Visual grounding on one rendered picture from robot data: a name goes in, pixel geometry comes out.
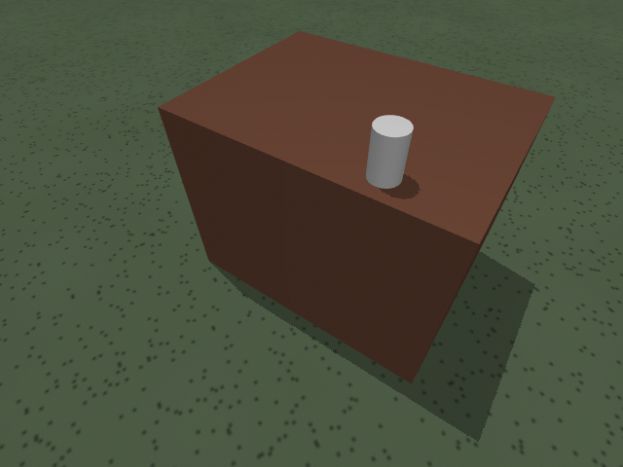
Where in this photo can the can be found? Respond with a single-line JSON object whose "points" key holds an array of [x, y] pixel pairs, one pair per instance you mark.
{"points": [[388, 151]]}

